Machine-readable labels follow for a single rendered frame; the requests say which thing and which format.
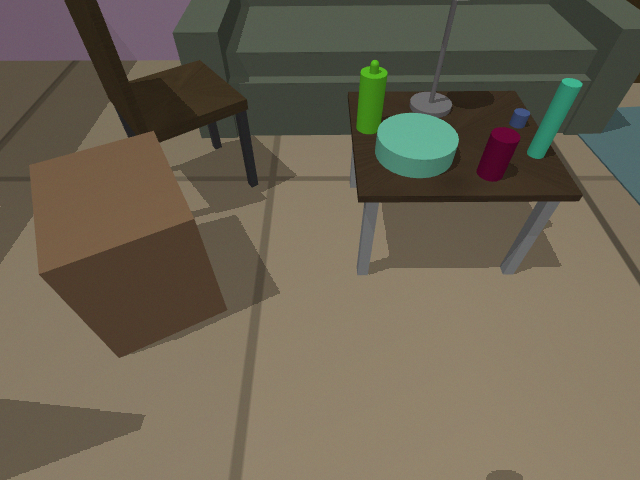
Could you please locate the desk lamp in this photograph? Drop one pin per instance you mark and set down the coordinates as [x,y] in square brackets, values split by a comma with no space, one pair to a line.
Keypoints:
[432,103]

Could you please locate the sofa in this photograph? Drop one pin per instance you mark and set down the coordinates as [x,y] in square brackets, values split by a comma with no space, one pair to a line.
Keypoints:
[296,60]

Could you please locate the chair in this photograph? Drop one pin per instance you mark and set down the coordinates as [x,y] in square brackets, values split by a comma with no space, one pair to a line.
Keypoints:
[170,102]

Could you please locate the coffee table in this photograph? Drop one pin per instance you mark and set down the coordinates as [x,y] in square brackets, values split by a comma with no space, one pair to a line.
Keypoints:
[474,114]

